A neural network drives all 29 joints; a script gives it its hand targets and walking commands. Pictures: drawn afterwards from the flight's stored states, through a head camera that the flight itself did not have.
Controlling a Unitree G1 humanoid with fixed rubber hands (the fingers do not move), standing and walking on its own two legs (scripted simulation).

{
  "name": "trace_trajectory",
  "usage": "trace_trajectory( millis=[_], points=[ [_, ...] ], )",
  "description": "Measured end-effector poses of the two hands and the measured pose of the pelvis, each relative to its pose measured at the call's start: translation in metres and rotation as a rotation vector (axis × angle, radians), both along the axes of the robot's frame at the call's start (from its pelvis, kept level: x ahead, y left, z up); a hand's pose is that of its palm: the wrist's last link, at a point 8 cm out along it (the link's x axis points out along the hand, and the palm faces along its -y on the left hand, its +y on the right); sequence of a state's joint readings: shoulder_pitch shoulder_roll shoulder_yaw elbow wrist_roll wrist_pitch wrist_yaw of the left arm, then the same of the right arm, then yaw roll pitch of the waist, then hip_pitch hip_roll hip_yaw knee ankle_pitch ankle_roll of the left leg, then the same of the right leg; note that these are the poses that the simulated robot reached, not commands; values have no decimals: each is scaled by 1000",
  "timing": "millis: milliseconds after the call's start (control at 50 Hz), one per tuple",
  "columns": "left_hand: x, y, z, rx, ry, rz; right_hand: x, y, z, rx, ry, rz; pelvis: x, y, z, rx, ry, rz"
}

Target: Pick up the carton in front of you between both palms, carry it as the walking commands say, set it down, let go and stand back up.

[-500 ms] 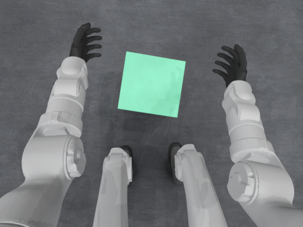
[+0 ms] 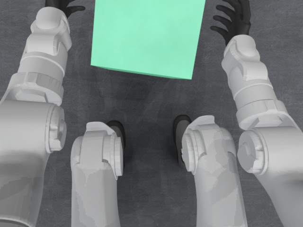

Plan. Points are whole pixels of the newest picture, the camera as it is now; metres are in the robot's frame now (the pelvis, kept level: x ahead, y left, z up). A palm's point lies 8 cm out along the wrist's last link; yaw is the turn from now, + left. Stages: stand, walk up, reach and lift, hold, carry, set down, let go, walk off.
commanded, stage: reach and lift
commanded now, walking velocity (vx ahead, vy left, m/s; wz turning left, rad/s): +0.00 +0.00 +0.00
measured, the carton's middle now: (146, 35) +0.52 +0.02 -0.27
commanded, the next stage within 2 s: none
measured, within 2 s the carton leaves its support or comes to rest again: leaves its support in 0.88 s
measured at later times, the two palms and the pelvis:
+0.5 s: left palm (69, 12) +0.55 +0.18 -0.20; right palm (225, 31) +0.51 -0.16 -0.20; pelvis +0.01 +0.00 -0.02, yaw -1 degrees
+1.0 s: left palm (75, 8) +0.55 +0.16 -0.18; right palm (219, 18) +0.53 -0.14 -0.17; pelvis +0.01 +0.00 -0.03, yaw +0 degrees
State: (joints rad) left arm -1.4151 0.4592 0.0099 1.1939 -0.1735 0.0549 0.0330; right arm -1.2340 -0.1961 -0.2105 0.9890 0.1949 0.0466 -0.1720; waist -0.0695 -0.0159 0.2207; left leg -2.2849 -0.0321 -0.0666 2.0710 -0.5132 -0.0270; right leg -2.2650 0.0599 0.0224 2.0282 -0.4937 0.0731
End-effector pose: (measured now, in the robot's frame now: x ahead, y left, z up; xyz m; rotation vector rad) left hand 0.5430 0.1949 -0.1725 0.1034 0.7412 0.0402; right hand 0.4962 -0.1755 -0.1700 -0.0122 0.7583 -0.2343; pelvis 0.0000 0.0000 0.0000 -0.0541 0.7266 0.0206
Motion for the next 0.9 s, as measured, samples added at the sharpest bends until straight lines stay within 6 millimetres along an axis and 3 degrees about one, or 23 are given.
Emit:
trace_trajectory(
  millis=[80,200,320,500,660,900],
  points=[
    [0,-2,-27,-1,8,3,2,0,-25,-11,19,13,-2,0,-14,2,-28,-1],
    [-1,-4,-47,-11,-6,-4,13,-5,-33,-19,9,11,3,0,-24,-1,-68,-9],
    [6,-2,-40,-15,-32,-10,23,9,-30,-5,-6,21,8,2,-28,-3,-62,-12],
    [5,-11,-32,-22,-17,-22,14,12,-27,-2,2,16,8,5,-25,-7,-40,-6],
    [3,-36,-34,-36,-13,-46,22,31,-23,15,-18,46,3,4,-22,-2,-44,-11],
    [8,-33,-27,-7,28,-41,30,36,-18,34,3,-2,7,2,-29,-1,-55,-11]
  ],
)
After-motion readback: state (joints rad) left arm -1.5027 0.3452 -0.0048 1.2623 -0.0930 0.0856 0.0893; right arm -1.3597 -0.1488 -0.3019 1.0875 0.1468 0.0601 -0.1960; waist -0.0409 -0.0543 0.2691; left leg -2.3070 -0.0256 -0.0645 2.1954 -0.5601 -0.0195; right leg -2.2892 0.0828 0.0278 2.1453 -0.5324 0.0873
